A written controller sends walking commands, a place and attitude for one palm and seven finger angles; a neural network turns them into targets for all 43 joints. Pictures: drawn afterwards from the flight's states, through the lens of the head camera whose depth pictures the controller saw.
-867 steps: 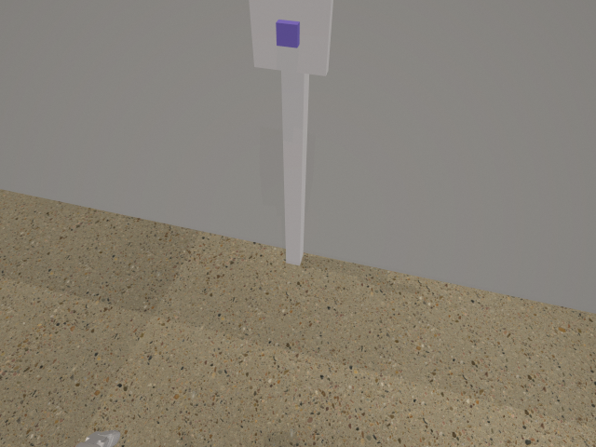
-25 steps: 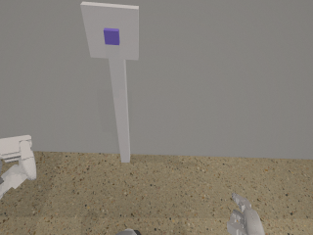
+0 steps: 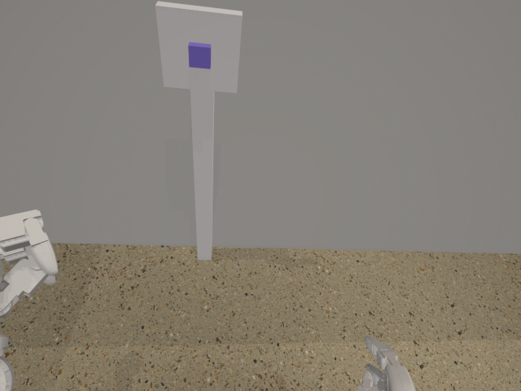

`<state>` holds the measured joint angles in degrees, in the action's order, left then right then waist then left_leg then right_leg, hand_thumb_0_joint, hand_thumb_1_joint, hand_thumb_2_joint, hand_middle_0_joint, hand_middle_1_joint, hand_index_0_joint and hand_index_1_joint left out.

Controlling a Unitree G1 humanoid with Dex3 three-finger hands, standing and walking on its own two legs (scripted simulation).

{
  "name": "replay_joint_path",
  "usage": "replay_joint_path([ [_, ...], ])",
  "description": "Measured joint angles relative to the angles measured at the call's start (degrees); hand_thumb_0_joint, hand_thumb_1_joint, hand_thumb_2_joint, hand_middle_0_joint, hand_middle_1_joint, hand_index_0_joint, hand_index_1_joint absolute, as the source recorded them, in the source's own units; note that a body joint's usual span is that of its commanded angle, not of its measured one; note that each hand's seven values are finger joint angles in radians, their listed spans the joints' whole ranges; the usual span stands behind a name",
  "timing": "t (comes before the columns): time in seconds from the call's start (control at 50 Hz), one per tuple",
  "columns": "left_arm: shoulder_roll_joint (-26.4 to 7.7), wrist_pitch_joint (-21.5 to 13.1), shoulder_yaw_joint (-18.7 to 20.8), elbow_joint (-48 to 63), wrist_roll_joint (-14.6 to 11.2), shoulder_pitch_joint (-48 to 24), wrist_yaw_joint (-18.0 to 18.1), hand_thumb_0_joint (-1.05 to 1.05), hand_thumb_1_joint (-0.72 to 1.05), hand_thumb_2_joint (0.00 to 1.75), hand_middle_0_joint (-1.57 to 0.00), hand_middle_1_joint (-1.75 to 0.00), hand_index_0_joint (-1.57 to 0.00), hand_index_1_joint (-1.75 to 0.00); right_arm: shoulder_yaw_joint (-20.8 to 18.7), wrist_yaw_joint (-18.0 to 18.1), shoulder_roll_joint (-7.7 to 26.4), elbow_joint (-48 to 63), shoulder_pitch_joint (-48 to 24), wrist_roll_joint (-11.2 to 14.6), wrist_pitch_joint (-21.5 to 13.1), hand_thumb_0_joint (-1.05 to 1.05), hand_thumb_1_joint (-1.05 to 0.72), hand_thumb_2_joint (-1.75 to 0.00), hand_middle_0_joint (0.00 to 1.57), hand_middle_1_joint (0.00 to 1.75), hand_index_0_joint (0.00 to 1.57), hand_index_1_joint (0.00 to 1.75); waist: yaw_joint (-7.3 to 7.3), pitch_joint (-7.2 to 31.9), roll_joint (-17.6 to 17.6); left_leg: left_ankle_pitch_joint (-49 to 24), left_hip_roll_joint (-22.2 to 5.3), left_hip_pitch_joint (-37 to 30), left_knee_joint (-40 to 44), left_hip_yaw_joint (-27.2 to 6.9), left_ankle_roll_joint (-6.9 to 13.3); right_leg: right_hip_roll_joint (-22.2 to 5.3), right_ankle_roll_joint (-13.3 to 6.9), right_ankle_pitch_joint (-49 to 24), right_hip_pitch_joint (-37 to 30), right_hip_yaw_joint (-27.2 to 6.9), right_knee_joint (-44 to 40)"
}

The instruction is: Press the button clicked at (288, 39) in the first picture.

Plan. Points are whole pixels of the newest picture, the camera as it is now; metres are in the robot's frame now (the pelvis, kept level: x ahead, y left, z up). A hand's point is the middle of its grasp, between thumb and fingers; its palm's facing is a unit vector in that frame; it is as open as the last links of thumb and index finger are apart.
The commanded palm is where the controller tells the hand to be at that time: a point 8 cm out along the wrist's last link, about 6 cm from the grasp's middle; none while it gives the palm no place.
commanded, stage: stop stepping back and stand still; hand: left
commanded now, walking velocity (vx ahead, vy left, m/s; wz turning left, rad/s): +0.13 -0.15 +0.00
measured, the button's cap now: (200, 55) +0.76 +0.18 +0.16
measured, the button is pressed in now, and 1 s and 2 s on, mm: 0 0 0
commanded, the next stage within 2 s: let the arm hang, fingers relaxed in 0.80 s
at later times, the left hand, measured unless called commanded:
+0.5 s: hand (42, 282) +0.19 +0.25 +0.16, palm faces +0.41 -0.81 -0.43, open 3.1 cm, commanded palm +0.12 +0.28 +0.18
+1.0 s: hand (70, 324) +0.19 +0.26 +0.03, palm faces +0.19 -0.85 -0.48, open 3.0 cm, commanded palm none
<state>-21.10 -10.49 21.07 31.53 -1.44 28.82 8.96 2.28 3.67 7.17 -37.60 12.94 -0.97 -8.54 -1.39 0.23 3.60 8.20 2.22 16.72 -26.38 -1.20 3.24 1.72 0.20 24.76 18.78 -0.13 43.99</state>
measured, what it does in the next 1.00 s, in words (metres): steps on the spot: right foot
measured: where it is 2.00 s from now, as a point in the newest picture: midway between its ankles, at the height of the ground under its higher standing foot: outside the picture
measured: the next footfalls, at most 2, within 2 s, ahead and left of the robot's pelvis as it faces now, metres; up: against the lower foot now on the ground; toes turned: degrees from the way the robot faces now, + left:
right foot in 0.18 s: +0.02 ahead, -0.10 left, +0.00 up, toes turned -2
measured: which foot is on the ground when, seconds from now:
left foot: down 0.00-1.00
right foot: up 0.00-0.16, down 0.18-1.00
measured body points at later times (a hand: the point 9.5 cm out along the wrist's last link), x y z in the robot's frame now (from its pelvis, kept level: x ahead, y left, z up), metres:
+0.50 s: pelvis +0.00 +0.00 -0.01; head +0.00 +0.02 +0.44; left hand +0.16 +0.29 +0.19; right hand +0.15 -0.24 -0.09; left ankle +0.02 +0.11 -0.74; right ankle -0.03 -0.10 -0.74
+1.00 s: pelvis -0.01 +0.01 -0.01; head +0.00 -0.01 +0.44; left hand +0.18 +0.31 +0.06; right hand +0.19 -0.24 -0.11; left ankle +0.02 +0.11 -0.74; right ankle -0.02 -0.10 -0.74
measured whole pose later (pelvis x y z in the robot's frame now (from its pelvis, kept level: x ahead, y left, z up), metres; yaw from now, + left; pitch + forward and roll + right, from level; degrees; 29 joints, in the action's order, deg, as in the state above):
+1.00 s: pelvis -0.01 +0.01 -0.01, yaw +3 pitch +2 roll -1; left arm -21.1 -5.6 8.9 -0.2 1.5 20.7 1.8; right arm -1.0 -0.4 17.2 -41.4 7.5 0.2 -3.7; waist 1.2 1.9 -4.1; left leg 13.9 0.4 21.1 -33.3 1.2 1.7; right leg -0.7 -0.6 18.9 15.0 4.8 32.3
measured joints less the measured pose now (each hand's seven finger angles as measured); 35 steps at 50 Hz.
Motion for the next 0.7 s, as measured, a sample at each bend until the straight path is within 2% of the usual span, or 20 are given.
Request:
replay_joint_path([
  [0.04, -1.0, -0.4, -0.4, 3.4, 0.1, 4.6, -0.3, 0.02, 0.89, 0.90, -1.31, -1.50, -1.30, -1.50, 0.8, -1.1, -0.8, 1.2, 0.9, -0.2, -0.1, 0.02, -0.90, -0.89, 0.20, 0.30, 0.21, 0.30, -0.71, 0.6, -0.2, -2.3, -0.8, -1.7, 4.5, 0.1, -0.3, 0.8, -0.2, -0.2, -0.3, 1.2, -1.7],
  [0.1, -2.7, -0.9, -1.3, 6.5, 0.3, 10.5, -0.7, 0.02, 0.89, 0.90, -1.31, -1.50, -1.30, -1.50, 1.2, -1.3, -0.8, 2.8, 2.2, -0.5, 0.8, 0.01, -0.90, -0.89, 0.20, 0.30, 0.21, 0.30, -0.54, 1.9, -1.2, -3.8, -1.9, -2.6, 8.4, 0.5, -1.1, 1.3, -0.9, 1.3, -3.2, 4.0, -7.8],
  [0.14, -3.9, -0.6, -1.3, 6.1, 0.4, 11.9, -0.8, 0.02, 0.89, 0.90, -1.31, -1.50, -1.30, -1.50, 0.7, -0.8, -0.2, 3.3, 2.5, -0.7, 1.9, 0.01, -0.90, -0.89, 0.20, 0.30, 0.21, 0.30, -0.13, 2.5, -2.0, -2.4, -1.7, -1.5, 8.0, 0.5, -1.5, 1.4, -1.7, 2.1, -6.7, 5.5, -14.1],
  [0.18, -5.4, 0.0, 0.1, 5.4, 0.1, 11.7, -0.8, 0.01, 0.89, 0.90, -1.31, -1.50, -1.30, -1.50, 0.1, -0.3, 0.6, 3.9, 2.0, -0.6, 3.1, 0.01, -0.90, -0.89, 0.20, 0.30, 0.21, 0.30, 0.63, 2.8, -1.2, 2.4, -0.5, 2.6, 2.5, 1.9, -2.3, 0.3, -3.7, 0.3, -9.4, 4.2, -20.9],
  [0.22, -4.8, 0.6, 0.4, 3.9, -0.5, 9.4, -1.0, 0.01, 0.88, 0.90, -1.31, -1.50, -1.30, -1.49, -0.8, 0.1, 2.4, 2.6, 0.3, -0.5, 4.1, 0.01, -0.90, -0.89, 0.20, 0.30, 0.21, 0.30, 2.07, 1.6, -2.3, 6.5, -1.1, 7.1, -8.4, 1.9, -3.1, 0.2, -4.2, -10.4, -7.8, 4.3, -20.4],
  [0.26, -3.4, 0.4, 0.2, 2.1, -0.5, 7.1, -0.9, 0.01, 0.88, 0.90, -1.31, -1.50, -1.31, -1.49, -1.6, 0.3, 3.9, 0.5, 0.0, 0.0, 4.4, 0.01, -0.90, -0.89, 0.20, 0.30, 0.21, 0.30, 2.44, 1.4, -3.0, 9.2, -1.9, 8.9, -16.4, 1.5, -3.2, 0.1, -3.5, -10.9, -7.3, 4.9, -17.8],
  [0.28, -2.4, 0.5, 0.0, 1.5, -0.4, 6.4, -0.7, 0.01, 0.88, 0.90, -1.31, -1.50, -1.31, -1.49, -2.0, 0.5, 4.4, -0.2, 0.4, 0.3, 4.4, 0.01, -0.90, -0.89, 0.20, 0.30, 0.21, 0.30, 2.43, 1.7, -3.0, 9.9, -2.3, 8.7, -17.6, 1.7, -3.1, -0.2, -2.9, -9.6, -7.4, 5.2, -16.9],
  [0.32, -0.3, 0.4, -0.7, 1.1, -0.2, 5.7, -0.3, 0.01, 0.88, 0.90, -1.31, -1.50, -1.31, -1.49, -2.5, 1.0, 5.3, -1.0, 1.4, 0.5, 4.1, 0.01, -0.90, -0.89, 0.20, 0.30, 0.21, 0.30, 2.15, 2.5, -2.7, 10.1, -3.5, 6.0, -14.8, 2.4, -2.6, -0.8, -2.2, -7.4, -7.5, 5.7, -15.3],
  [0.36, 1.4, 0.0, -1.6, 1.6, 0.2, 5.4, 0.1, 0.01, 0.89, 0.90, -1.31, -1.50, -1.31, -1.50, -2.9, 1.5, 6.4, -0.9, 2.5, 0.6, 3.3, 0.02, -0.90, -0.89, 0.20, 0.30, 0.21, 0.30, 1.59, 2.7, -2.9, 8.1, -4.4, 2.2, -8.3, 2.6, -2.2, -1.3, -1.6, -5.3, -7.3, 6.5, -12.7],
  [0.4, 2.0, -0.6, -1.8, 1.7, 0.4, 4.9, 0.2, 0.01, 0.89, 0.90, -1.31, -1.50, -1.31, -1.50, -3.3, 2.0, 6.3, -1.0, 2.2, 0.7, 2.9, 0.02, -0.90, -0.89, 0.20, 0.30, 0.20, 0.30, 1.65, 1.7, -1.6, 6.9, -3.2, 1.3, -8.1, 3.5, -2.2, -2.8, -0.9, -3.8, -7.1, 6.0, -10.2],
  [0.48, -0.3, -1.9, -0.1, 1.0, 0.9, 4.3, -0.1, 0.02, 0.89, 0.90, -1.31, -1.50, -1.31, -1.50, -2.7, 1.7, 4.3, 0.4, 1.2, 0.4, 1.4, 0.02, -0.90, -0.89, 0.20, 0.30, 0.20, 0.30, 0.79, 0.5, -0.6, 6.7, -2.1, 0.5, -6.2, 4.1, -1.9, -2.7, -0.5, -1.7, -5.6, 3.5, -7.9],
  [0.54, -2.1, -2.8, 1.1, 1.3, 0.8, 4.6, -0.4, 0.02, 0.89, 0.90, -1.31, -1.50, -1.30, -1.50, -1.6, 0.6, 3.0, 1.6, 0.3, 0.7, 0.7, 0.02, -0.90, -0.89, 0.20, 0.30, 0.20, 0.30, 0.24, -0.7, -1.5, 6.0, -2.4, 0.7, -5.5, 3.4, -2.3, -1.9, -1.1, -6.2, -6.4, 3.8, -12.0],
  [0.62, -1.7, -3.6, 0.7, 2.3, -0.1, 7.8, -1.0, 0.02, 0.89, 0.90, -1.31, -1.50, -1.30, -1.50, -1.0, -0.8, 2.5, 2.4, -0.4, 1.1, 1.4, 0.01, -0.90, -0.89, 0.20, 0.30, 0.20, 0.30, 0.13, -0.3, -3.8, 6.1, -3.6, 1.7, -5.5, 2.8, -3.0, -0.5, -2.2, -6.5, -6.5, 4.2, -14.4],
  [0.7, -0.8, -3.4, -0.4, 1.7, -0.4, 9.5, -1.3, 0.01, 0.89, 0.90, -1.31, -1.50, -1.30, -1.49, -1.1, -0.5, 2.8, 1.9, -0.8, 1.3, 2.7, 0.01, -0.90, -0.89, 0.20, 0.30, 0.21, 0.30, 0.84, -0.3, -4.0, 6.1, -3.2, 0.8, -4.4, 3.1, -2.8, -1.0, -1.9, -6.4, -7.1, 3.9, -14.9],
])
